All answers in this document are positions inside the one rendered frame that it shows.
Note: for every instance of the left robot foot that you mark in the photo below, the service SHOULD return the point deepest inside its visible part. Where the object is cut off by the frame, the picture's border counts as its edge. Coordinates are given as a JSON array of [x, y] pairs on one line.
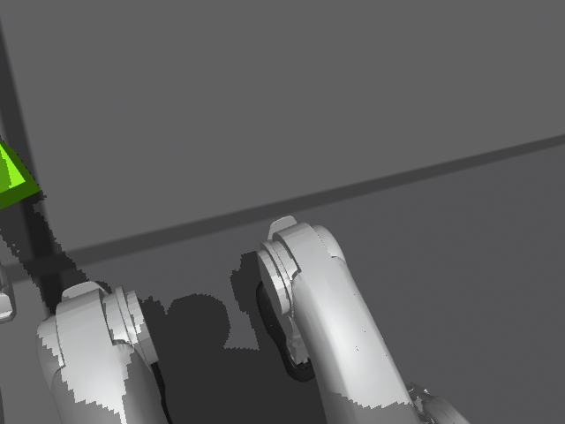
[[161, 386]]

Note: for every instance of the left robot arm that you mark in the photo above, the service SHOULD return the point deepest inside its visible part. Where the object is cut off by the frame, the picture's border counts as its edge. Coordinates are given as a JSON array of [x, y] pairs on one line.
[[7, 311]]

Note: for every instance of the right robot foot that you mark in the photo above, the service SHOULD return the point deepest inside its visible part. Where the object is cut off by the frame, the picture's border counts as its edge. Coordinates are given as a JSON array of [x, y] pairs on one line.
[[301, 372]]

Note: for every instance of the cube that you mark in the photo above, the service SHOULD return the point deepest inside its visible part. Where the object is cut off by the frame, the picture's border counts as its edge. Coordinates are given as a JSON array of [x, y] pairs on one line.
[[16, 183]]

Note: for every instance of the right robot hand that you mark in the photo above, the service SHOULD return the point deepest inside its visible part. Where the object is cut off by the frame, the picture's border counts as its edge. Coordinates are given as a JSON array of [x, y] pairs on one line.
[[437, 410]]

